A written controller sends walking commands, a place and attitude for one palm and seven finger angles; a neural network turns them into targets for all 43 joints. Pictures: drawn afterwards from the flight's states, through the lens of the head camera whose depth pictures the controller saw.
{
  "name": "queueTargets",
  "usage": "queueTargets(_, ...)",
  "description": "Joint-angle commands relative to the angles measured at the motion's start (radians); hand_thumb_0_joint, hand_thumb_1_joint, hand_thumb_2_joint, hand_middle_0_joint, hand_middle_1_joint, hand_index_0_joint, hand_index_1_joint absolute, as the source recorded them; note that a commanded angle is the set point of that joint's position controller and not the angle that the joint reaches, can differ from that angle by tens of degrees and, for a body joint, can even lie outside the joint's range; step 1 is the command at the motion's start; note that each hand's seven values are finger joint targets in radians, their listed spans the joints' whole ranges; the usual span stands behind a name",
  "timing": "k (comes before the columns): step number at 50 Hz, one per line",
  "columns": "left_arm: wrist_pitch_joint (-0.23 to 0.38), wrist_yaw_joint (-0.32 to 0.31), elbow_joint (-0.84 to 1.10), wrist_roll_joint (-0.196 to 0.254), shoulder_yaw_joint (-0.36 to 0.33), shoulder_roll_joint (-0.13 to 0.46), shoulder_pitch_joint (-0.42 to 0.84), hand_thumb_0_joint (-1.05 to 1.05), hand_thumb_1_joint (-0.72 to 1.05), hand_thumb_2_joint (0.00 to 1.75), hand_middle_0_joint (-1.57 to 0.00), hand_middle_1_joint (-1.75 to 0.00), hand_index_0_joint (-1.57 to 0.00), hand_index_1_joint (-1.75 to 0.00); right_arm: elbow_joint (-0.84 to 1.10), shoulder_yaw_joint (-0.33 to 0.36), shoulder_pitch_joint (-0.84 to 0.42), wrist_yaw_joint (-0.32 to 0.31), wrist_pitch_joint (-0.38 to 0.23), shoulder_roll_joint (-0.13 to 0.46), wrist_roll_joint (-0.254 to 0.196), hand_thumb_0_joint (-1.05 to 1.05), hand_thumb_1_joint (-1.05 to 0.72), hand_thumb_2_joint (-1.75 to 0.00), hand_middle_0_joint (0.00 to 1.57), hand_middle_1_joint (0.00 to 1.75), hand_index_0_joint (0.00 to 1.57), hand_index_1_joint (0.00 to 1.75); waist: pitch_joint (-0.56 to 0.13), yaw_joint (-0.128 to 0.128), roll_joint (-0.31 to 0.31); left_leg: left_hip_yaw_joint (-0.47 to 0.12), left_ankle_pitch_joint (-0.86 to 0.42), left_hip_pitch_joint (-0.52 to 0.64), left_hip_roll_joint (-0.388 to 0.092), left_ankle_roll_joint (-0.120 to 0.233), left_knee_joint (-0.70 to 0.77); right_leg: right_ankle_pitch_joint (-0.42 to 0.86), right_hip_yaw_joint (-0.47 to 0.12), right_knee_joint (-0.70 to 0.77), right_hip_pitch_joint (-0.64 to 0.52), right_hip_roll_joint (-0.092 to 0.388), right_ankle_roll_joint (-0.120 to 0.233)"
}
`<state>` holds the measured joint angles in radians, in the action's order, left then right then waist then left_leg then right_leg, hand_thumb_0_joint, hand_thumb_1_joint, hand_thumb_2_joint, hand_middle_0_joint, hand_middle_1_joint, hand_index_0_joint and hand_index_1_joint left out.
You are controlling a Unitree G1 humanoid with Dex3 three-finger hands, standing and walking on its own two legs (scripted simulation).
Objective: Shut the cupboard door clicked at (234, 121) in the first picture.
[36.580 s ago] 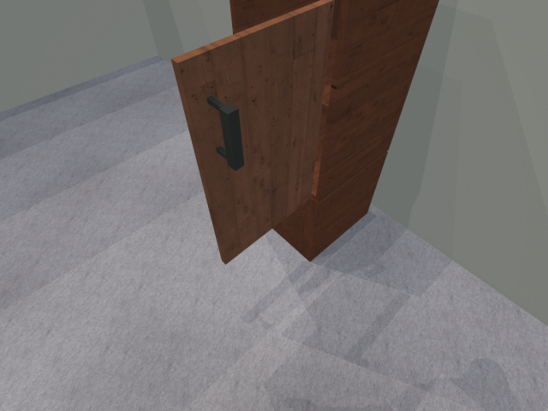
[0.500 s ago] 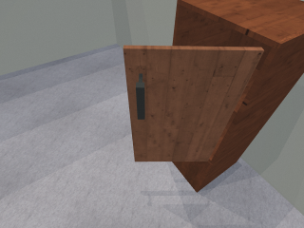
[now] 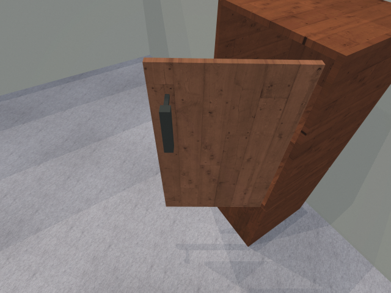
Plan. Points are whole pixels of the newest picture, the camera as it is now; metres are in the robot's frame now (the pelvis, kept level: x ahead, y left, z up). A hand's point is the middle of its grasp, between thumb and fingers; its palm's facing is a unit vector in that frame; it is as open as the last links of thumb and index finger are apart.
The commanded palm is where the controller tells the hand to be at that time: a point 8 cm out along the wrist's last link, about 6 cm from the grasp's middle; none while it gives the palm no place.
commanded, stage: come to a stop and stand still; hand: left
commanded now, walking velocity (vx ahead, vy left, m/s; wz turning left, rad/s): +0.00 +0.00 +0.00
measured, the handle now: (168, 124) +0.45 +0.09 +0.11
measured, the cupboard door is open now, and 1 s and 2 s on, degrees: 57 57 57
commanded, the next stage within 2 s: look again from close up in 0.10 s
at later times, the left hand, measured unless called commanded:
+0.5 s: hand out of the picture -0.01 +0.16 -0.18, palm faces +0.02 -0.98 -0.18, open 7.3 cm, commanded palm none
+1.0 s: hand out of the picture +0.00 +0.15 -0.18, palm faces +0.02 -0.99 -0.17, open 7.3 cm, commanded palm none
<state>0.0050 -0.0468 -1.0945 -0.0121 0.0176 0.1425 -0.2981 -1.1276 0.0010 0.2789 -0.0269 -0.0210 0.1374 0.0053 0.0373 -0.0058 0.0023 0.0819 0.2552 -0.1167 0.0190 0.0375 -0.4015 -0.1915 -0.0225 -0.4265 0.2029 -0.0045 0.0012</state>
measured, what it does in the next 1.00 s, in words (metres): stands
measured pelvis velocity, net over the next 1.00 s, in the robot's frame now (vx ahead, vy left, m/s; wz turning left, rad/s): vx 0.01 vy -0.01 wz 0.00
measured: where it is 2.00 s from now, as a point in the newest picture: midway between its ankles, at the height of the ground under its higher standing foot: outside the picture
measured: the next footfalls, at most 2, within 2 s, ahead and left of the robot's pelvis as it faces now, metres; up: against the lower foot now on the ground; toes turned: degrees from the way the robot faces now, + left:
left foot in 1.46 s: +0.06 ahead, -0.03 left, +0.00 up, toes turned +3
right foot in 1.82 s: +0.06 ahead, -0.33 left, +0.00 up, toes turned -2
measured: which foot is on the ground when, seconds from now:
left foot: down 0.00-1.00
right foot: down 0.00-1.00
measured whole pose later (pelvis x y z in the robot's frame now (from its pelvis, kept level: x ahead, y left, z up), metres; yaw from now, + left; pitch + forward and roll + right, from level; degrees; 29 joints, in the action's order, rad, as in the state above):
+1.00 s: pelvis +0.01 -0.01 +0.00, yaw +0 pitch +0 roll +1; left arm -0.02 -0.03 -1.08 -0.02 -0.01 0.15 -0.30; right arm -1.13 0.01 0.28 -0.04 -0.02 0.11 0.02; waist 0.04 0.00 0.03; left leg 0.08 0.28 -0.14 0.01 0.03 -0.43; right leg -0.24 -0.02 -0.49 0.24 -0.01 0.01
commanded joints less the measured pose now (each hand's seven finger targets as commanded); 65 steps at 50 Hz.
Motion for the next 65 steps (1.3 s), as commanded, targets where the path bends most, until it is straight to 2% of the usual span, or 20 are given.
queueTargets(1, 0.019, 0.001, 0.04, 0.0, -0.02, 0.093, -0.056, 0.0, 0.9, 0.9, -0.2, -0.3, -0.2, -0.3, 0.023, 0.011, 0.072, -0.007, -0.009, 0.086, 0.002, 0.0, -0.9, -0.9, 0.2, 0.3, 0.2, 0.3, 0.051, 0.004, 0.012, -0.11, -0.044, -0.081, -0.113, -0.008, 0.097, 0.074, -0.102, 0.08, 0.001, 0.098, 0.04)
queueTargets(8, 0.021, 0.002, 0.041, 0.002, -0.022, 0.092, -0.057, 0.0, 0.9, 0.9, -0.2, -0.3, -0.2, -0.3, 0.019, 0.009, 0.081, -0.007, -0.012, 0.083, 0.003, 0.0, -0.9, -0.9, 0.2, 0.3, 0.2, 0.3, 0.029, 0.004, 0.011, -0.115, -0.054, -0.078, -0.112, -0.009, 0.096, 0.072, -0.101, 0.08, -0.01, 0.098, 0.042)
queueTargets(12, 0.021, 0.002, 0.04, 0.001, -0.023, 0.091, -0.059, 0.0, 0.9, 0.9, -0.2, -0.3, -0.2, -0.3, 0.016, 0.011, 0.083, -0.006, -0.011, 0.081, 0.002, 0.0, -0.9, -0.9, 0.2, 0.3, 0.2, 0.3, 0.045, 0.005, 0.025, -0.113, -0.046, -0.086, -0.111, -0.009, 0.095, 0.064, -0.102, 0.084, -0.004, 0.098, 0.042)
queueTargets(23, 0.023, 0.003, 0.035, 0.001, -0.023, 0.092, -0.06, 0.0, 0.9, 0.9, -0.2, -0.3, -0.2, -0.3, 0.015, 0.009, 0.087, -0.008, -0.014, 0.083, 0.003, 0.0, -0.9, -0.9, 0.2, 0.3, 0.2, 0.3, 0.035, 0.006, 0.014, -0.114, -0.061, -0.079, -0.116, -0.009, 0.095, 0.08, -0.098, 0.078, -0.009, 0.096, 0.041)
queueTargets(27, 0.02, 0.003, 0.034, -0.001, -0.023, 0.086, -0.058, 0.0, 0.9, 0.9, -0.2, -0.3, -0.2, -0.3, 0.016, 0.008, 0.086, -0.009, -0.013, 0.081, 0.003, 0.0, -0.9, -0.9, 0.2, 0.3, 0.2, 0.3, 0.059, 0.007, -0.002, -0.119, -0.046, -0.094, -0.122, -0.009, 0.11, 0.064, -0.091, 0.076, 0.001, 0.092, 0.039)
queueTargets(38, 0.023, 0.003, 0.034, -0.001, -0.025, 0.091, -0.056, 0.0, 0.9, 0.9, -0.2, -0.3, -0.2, -0.3, 0.018, 0.01, 0.079, -0.01, -0.02, 0.09, 0.003, 0.0, -0.9, -0.9, 0.2, 0.3, 0.2, 0.3, 0.022, 0.008, 0.007, -0.119, -0.104, -0.061, -0.124, -0.004, 0.101, 0.115, -0.086, 0.059, -0.014, 0.094, 0.038)
queueTargets(42, 0.01, 0.008, 0.023, -0.002, -0.027, 0.065, -0.067, 0.0, 0.9, 0.9, -0.2, -0.3, -0.2, -0.3, 0.012, 0.012, 0.077, -0.015, -0.015, 0.075, 0.008, 0.0, -0.9, -0.9, 0.2, 0.3, 0.2, 0.3, 0.048, 0.006, 0.005, -0.14, -0.059, -0.071, -0.152, 0.001, 0.112, 0.078, -0.059, 0.039, 0.015, 0.075, 0.024)
queueTargets(46, -0.007, 0.019, 0.036, -0.009, -0.039, 0.064, -0.076, 0.0, 0.9, 0.9, -0.2, -0.3, -0.2, -0.3, 0.017, 0.03, 0.069, -0.025, -0.007, 0.106, 0.014, 0.0, -0.9, -0.9, 0.2, 0.3, 0.2, 0.3, 0.063, 0.006, -0.025, -0.183, -0.027, -0.081, -0.203, 0.026, 0.126, 0.051, -0.026, -0.026, 0.058, 0.052, 0.02)
queueTargets(49, -0.018, 0.027, 0.058, -0.015, -0.052, 0.062, -0.081, 0.0, 0.9, 0.9, -0.2, -0.3, -0.2, -0.3, 0.025, 0.047, 0.071, -0.036, -0.002, 0.133, 0.018, 0.0, -0.9, -0.9, 0.2, 0.3, 0.2, 0.3, 0.048, 0.003, -0.074, -0.21, -0.116, -0.049, -0.252, 0.06, 0.104, 0.031, 0.001, -0.106, 0.112, 0.037, 0.018)
queueTargets(52, -0.03, 0.034, 0.084, -0.02, -0.068, 0.058, -0.084, 0.0, 0.9, 0.9, -0.2, -0.3, -0.2, -0.3, 0.04, 0.061, 0.072, -0.045, 0.007, 0.152, 0.024, 0.0, -0.9, -0.9, 0.2, 0.3, 0.2, 0.3, 0.056, 0.003, -0.088, -0.243, -0.206, -0.068, -0.315, 0.106, 0.07, -0.063, 0.02, -0.197, 0.146, 0.024, 0.02)
queueTargets(54, -0.035, 0.039, 0.097, -0.022, -0.077, 0.055, -0.092, 0.0, 0.9, 0.9, -0.2, -0.3, -0.2, -0.3, 0.052, 0.067, 0.056, -0.047, 0.011, 0.156, 0.027, 0.0, -0.9, -0.9, 0.2, 0.3, 0.2, 0.3, 0.058, 0.008, -0.105, -0.229, -0.222, -0.105, -0.315, 0.107, 0.033, -0.084, 0.028, -0.174, 0.118, 0.028, 0.023)
queueTargets(55, -0.034, 0.04, 0.095, -0.022, -0.08, 0.056, -0.119, 0.0, 0.9, 0.9, -0.2, -0.3, -0.2, -0.3, 0.059, 0.068, 0.043, -0.046, 0.011, 0.155, 0.027, 0.0, -0.9, -0.9, 0.2, 0.3, 0.2, 0.3, 0.051, 0.023, -0.079, -0.197, -0.217, -0.139, -0.285, 0.088, -0.012, 0.008, 0.014, -0.12, 0.069, 0.036, 0.029)
queueTargets(56, -0.03, 0.04, 0.092, -0.025, -0.084, 0.072, -0.141, 0.0, 0.9, 0.9, -0.2, -0.3, -0.2, -0.3, 0.063, 0.068, 0.041, -0.047, 0.013, 0.139, 0.025, 0.0, -0.9, -0.9, 0.2, 0.3, 0.2, 0.3, 0.038, 0.028, 0.01, -0.139, -0.16, -0.192, -0.223, 0.051, -0.081, 0.135, -0.04, -0.071, 0.007, 0.056, 0.042)
queueTargets(57, -0.023, 0.035, 0.086, -0.026, -0.088, 0.096, -0.167, 0.0, 0.9, 0.9, -0.2, -0.3, -0.2, -0.3, 0.07, 0.064, 0.045, -0.046, 0.014, 0.11, 0.02, 0.0, -0.9, -0.9, 0.2, 0.3, 0.2, 0.3, 0.001, 0.032, 0.152, -0.033, -0.031, -0.243, -0.124, 0.007, -0.201, 0.271, -0.143, -0.007, -0.055, 0.139, 0.062)
queueTargets(58, -0.021, 0.028, 0.082, -0.023, -0.093, 0.128, -0.193, 0.0, 0.9, 0.9, -0.2, -0.3, -0.2, -0.3, 0.076, 0.057, 0.045, -0.045, 0.021, 0.068, 0.012, 0.0, -0.9, -0.9, 0.2, 0.3, 0.2, 0.3, -0.038, 0.039, 0.291, 0.039, 0.222, -0.296, -0.019, -0.026, -0.381, 0.376, -0.264, 0.085, -0.104, 0.227, 0.109)
queueTargets(59, -0.022, 0.023, 0.083, -0.019, -0.091, 0.121, -0.205, 0.0, 0.9, 0.9, -0.2, -0.3, -0.2, -0.3, 0.091, 0.054, 0.011, -0.046, 0.031, 0.071, 0.009, 0.0, -0.9, -0.9, 0.2, 0.3, 0.2, 0.3, -0.055, 0.061, 0.257, -0.03, 0.352, -0.311, -0.022, -0.021, -0.528, 0.412, -0.308, 0.125, -0.091, 0.257, 0.171)
queueTargets(60, -0.027, 0.02, 0.095, -0.019, -0.087, 0.11, -0.168, 0.0, 0.9, 0.9, -0.2, -0.3, -0.2, -0.3, 0.094, 0.058, -0.003, -0.044, 0.031, 0.072, 0.008, 0.0, -0.9, -0.9, 0.2, 0.3, 0.2, 0.3, -0.03, 0.043, 0.191, -0.048, 0.339, -0.345, -0.033, -0.021, -0.623, 0.39, -0.287, 0.119, -0.077, 0.253, 0.233)
queueTargets(61, -0.028, 0.015, 0.11, -0.019, -0.087, 0.099, -0.14, 0.0, 0.9, 0.9, -0.2, -0.3, -0.2, -0.3, 0.093, 0.057, -0.002, -0.042, 0.033, 0.061, 0.007, 0.0, -0.9, -0.9, 0.2, 0.3, 0.2, 0.3, -0.023, 0.031, 0.131, -0.046, 0.32, -0.357, -0.041, -0.023, -0.674, 0.377, -0.265, 0.115, -0.065, 0.247, 0.264)
queueTargets(63, -0.025, 0.012, 0.138, -0.023, -0.089, 0.101, -0.105, 0.0, 0.9, 0.9, -0.2, -0.3, -0.2, -0.3, 0.092, 0.057, -0.015, -0.035, 0.031, 0.059, 0.01, 0.0, -0.9, -0.9, 0.2, 0.3, 0.2, 0.3, -0.034, 0.024, 0.064, -0.034, 0.293, -0.354, -0.044, -0.031, -0.664, 0.408, -0.202, 0.094, -0.064, 0.207, 0.273)
queueTargets(65, -0.025, 0.011, 0.149, -0.027, -0.091, 0.11, -0.099, 0.0, 0.9, 0.9, -0.2, -0.3, -0.2, -0.3, 0.097, 0.053, -0.018, -0.035, 0.03, 0.056, 0.009, 0.0, -0.9, -0.9, 0.2, 0.3, 0.2, 0.3, -0.057, 0.026, 0.072, -0.018, 0.281, -0.319, -0.044, -0.034, -0.569, 0.42, -0.193, 0.092, -0.069, 0.193, 0.276)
